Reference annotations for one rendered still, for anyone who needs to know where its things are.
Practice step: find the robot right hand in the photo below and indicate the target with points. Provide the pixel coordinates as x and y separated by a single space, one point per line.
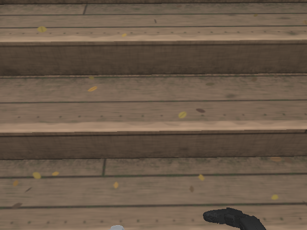
234 218

